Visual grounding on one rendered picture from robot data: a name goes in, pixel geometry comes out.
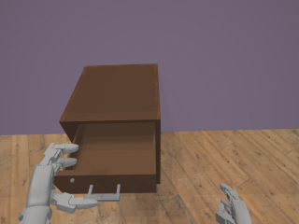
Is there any robot right hand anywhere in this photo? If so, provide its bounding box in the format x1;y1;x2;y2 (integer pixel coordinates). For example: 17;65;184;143
215;183;252;224

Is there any cabinet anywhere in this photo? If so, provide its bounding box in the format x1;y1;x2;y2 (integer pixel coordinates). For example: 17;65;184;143
59;63;161;184

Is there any left robot forearm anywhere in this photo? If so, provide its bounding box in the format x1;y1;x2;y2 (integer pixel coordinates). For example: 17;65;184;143
18;204;52;224

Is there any handle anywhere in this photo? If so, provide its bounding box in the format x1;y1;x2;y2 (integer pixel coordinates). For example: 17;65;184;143
86;184;121;202

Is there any drawer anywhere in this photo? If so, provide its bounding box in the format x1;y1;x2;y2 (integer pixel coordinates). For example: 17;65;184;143
53;122;157;194

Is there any robot left hand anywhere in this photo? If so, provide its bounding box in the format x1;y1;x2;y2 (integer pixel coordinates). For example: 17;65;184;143
25;143;98;214

